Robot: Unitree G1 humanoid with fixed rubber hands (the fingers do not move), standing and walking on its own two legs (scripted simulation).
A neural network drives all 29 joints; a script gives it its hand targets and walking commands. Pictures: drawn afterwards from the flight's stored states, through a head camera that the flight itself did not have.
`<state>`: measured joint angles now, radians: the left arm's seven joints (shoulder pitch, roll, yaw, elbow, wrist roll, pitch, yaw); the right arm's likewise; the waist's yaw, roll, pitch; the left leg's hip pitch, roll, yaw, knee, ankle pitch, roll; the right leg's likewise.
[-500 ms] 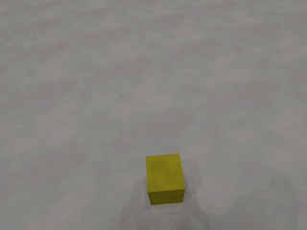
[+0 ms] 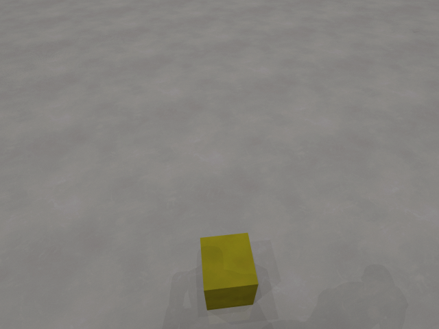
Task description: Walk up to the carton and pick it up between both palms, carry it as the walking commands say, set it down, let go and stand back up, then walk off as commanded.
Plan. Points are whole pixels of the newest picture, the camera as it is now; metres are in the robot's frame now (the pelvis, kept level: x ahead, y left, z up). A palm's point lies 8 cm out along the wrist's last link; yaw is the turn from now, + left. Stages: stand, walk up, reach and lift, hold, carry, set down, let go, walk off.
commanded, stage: walk up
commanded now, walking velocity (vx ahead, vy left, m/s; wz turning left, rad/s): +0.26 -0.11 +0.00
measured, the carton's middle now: (227, 272) +0.48 -0.02 -0.66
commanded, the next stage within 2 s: none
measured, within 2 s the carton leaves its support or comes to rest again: neither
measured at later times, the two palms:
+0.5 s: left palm out of the picture +0.10 +0.16 -0.15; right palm out of the picture +0.09 -0.29 -0.16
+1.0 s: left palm out of the picture +0.02 +0.22 -0.16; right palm out of the picture +0.06 -0.21 -0.15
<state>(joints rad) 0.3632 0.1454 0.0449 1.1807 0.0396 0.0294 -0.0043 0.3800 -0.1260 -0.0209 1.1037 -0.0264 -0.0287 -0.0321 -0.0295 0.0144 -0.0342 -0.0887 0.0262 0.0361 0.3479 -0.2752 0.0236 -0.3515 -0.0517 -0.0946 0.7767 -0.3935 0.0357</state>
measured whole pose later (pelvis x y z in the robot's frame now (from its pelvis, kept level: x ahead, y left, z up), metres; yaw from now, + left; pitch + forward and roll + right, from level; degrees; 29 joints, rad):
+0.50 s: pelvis +0.07 -0.06 -0.01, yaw +1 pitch +0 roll +0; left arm 0.22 0.13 0.04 1.03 0.03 -0.01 0.06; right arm 0.25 -0.15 -0.05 1.06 -0.04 0.05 -0.03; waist 0.01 0.02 0.02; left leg -0.41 0.04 0.09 0.92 -0.48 -0.05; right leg -0.29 -0.05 -0.16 0.48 -0.20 -0.03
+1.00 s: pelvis +0.05 +0.00 +0.00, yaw +0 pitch -1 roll +0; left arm 0.30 0.14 0.04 1.17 0.01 0.02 0.03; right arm 0.25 -0.13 -0.02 1.11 0.00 -0.01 -0.04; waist 0.01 -0.02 0.03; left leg -0.20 0.00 0.10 0.41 -0.19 0.03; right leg -0.14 -0.04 -0.03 0.40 -0.24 0.02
